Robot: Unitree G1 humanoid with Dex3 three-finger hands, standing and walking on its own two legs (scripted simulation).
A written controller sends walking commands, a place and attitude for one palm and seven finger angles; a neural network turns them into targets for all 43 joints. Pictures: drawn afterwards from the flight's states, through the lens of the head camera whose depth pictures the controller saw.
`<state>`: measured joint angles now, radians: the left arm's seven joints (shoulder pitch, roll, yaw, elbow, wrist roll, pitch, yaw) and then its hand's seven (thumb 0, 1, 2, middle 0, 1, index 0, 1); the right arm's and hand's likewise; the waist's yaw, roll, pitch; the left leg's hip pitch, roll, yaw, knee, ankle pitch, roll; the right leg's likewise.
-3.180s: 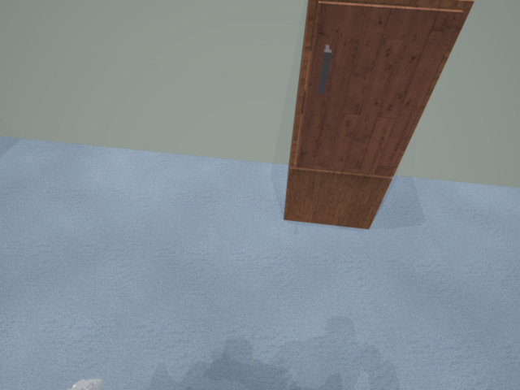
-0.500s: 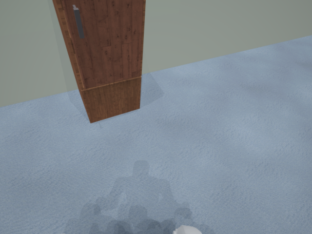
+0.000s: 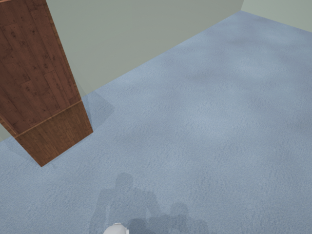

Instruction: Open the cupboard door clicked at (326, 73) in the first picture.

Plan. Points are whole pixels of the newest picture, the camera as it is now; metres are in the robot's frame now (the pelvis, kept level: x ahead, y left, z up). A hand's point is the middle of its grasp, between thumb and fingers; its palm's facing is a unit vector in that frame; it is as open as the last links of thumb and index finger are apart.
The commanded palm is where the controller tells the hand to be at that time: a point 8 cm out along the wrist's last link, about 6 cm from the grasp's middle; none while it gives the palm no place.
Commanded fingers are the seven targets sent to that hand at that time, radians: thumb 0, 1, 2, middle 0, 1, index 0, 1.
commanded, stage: walk to a spot facing it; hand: left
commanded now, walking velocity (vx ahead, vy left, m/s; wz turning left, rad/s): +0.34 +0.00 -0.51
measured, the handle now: out of the picture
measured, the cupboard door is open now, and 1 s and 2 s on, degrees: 0 0 0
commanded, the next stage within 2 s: turn to face it in 0.48 s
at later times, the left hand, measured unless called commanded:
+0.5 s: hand (114, 171) +0.35 +0.16 -0.16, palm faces -0.31 -0.93 -0.18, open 7.4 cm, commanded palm none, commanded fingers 0.00 0.90 0.90 -0.20 -0.30 -0.20 -0.30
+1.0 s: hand (125, 161) +0.40 +0.13 -0.19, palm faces -0.19 -0.98 -0.12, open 7.3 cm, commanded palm none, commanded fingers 0.00 0.90 0.90 -0.20 -0.30 -0.20 -0.30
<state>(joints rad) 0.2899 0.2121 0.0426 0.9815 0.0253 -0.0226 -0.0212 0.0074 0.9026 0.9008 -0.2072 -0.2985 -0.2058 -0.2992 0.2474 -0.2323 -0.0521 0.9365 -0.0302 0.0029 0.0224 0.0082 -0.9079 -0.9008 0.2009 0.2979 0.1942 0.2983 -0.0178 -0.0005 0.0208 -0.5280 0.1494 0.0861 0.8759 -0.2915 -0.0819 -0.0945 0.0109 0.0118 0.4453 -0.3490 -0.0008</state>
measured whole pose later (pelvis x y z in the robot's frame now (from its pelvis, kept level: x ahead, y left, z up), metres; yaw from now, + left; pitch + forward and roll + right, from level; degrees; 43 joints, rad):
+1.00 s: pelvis +0.26 +0.00 -0.01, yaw -13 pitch -1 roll -2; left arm 0.16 0.17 0.05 0.95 0.01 0.02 0.02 0.00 0.91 0.90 -0.21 -0.30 -0.21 -0.30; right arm 0.25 -0.16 -0.03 0.98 -0.03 0.03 0.00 0.00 -0.92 -0.90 0.20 0.30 0.20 0.30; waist -0.02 -0.04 0.03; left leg -0.34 0.05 0.12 0.69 -0.33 0.03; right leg -0.31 -0.08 -0.23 0.70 -0.38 0.01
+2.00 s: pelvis +0.21 -0.04 -0.01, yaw +22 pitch +0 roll +1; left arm 0.27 0.26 0.06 0.92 0.02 0.04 0.01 0.01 0.90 0.90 -0.21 -0.30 -0.21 -0.30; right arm 0.13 -0.24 -0.06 0.91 -0.02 0.05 0.03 0.01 -0.91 -0.90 0.20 0.30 0.19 0.30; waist 0.02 -0.05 0.09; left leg -0.28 0.02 0.09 0.61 -0.29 -0.01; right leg -0.30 -0.20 -0.22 0.76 -0.44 0.06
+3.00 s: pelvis +0.19 -0.02 +0.01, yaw +44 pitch -2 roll -1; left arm 0.32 0.24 0.05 1.08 0.03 0.03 -0.01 0.01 0.91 0.90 -0.20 -0.30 -0.20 -0.30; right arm 0.27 -0.15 -0.02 1.02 -0.02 -0.03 -0.02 0.00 -0.92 -0.90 0.20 0.30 0.20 0.30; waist 0.02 -0.04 0.02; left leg -0.11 0.00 0.08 0.40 -0.27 0.05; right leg -0.44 -0.09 -0.08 1.04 -0.34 0.05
